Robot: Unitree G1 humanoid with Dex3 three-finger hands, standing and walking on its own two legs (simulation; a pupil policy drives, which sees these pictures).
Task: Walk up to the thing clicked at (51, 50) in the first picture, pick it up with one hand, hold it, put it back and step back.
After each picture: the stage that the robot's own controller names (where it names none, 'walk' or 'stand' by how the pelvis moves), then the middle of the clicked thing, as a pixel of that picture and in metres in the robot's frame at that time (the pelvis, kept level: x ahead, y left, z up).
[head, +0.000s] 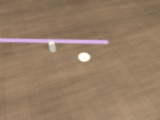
stand; (52, 46) +1.25 +0.36 -0.72
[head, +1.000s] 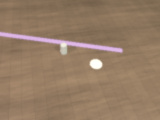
walk; (63, 48) +1.16 +0.21 -0.70
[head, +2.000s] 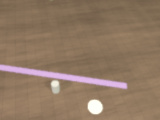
walk; (55, 87) +0.69 +0.20 -0.71
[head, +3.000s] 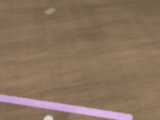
walk; out of the picture +0.41 +0.24 -0.71
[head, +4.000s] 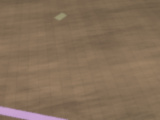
stand; out of the picture +0.27 +0.18 -0.71
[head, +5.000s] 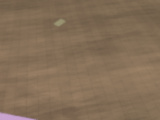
stand; out of the picture +0.26 +0.18 -0.72
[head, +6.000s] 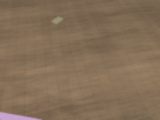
stand; out of the picture +0.26 +0.18 -0.73
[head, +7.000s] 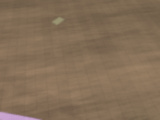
stand; out of the picture +0.26 +0.19 -0.73
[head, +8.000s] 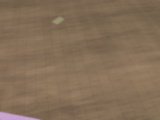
stand; out of the picture +0.26 +0.20 -0.73
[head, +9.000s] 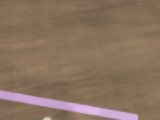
go down; out of the picture +0.29 +0.20 -0.66
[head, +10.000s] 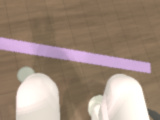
go down; (27, 77) +0.34 +0.22 -0.29
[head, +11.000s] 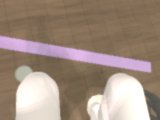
close in; (25, 76) +0.34 +0.23 -0.29
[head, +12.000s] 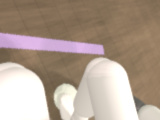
close in; out of the picture +0.33 +0.25 -0.21
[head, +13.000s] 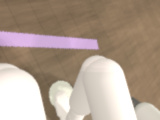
close; out of the picture +0.34 +0.27 -0.21
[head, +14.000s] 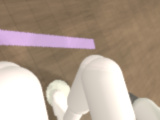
lift; out of the picture +0.34 +0.26 -0.21
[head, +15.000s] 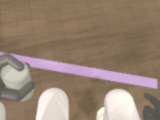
lift; (19, 82) +0.30 +0.21 -0.01
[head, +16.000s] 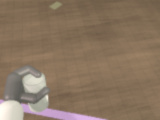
lift; (36, 92) +0.30 +0.17 +0.00
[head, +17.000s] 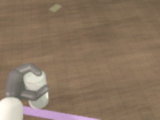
hold; (36, 89) +0.31 +0.17 +0.00
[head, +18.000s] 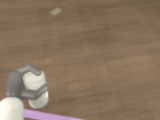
hold; (36, 89) +0.31 +0.17 +0.01
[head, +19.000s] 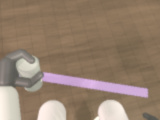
crouch; (30, 74) +0.36 +0.18 -0.06
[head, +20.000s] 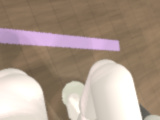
lower; out of the picture +0.35 +0.26 -0.20
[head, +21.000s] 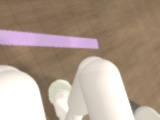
lower; out of the picture +0.35 +0.29 -0.22
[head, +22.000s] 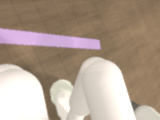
lower; out of the picture +0.35 +0.29 -0.22
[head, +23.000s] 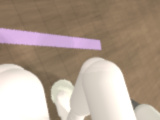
lower; out of the picture +0.35 +0.29 -0.22
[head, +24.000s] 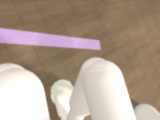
loosen; out of the picture +0.35 +0.28 -0.22
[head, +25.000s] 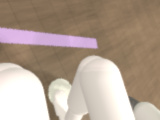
withdraw; out of the picture +0.33 +0.26 -0.22
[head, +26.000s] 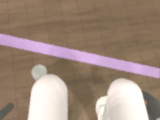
walk; (40, 74) +0.36 +0.22 -0.34
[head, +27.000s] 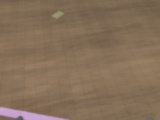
stand; out of the picture +0.28 +0.18 -0.66
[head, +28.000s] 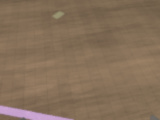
stand; out of the picture +0.29 +0.20 -0.66
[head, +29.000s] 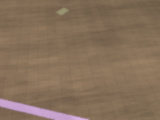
stand; out of the picture +0.29 +0.19 -0.68
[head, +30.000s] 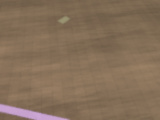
walk; out of the picture +0.30 +0.19 -0.72
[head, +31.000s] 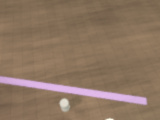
walk; (64, 105) +0.46 +0.17 -0.71
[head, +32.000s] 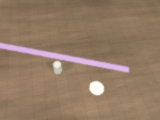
walk; (57, 67) +0.77 +0.18 -0.71
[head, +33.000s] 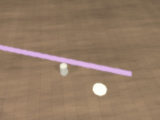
stand; (63, 69) +0.91 +0.20 -0.71
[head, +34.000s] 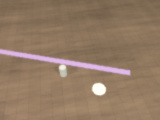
stand; (63, 70) +0.92 +0.21 -0.73
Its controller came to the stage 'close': yes
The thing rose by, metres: 0.72
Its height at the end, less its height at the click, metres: +0.00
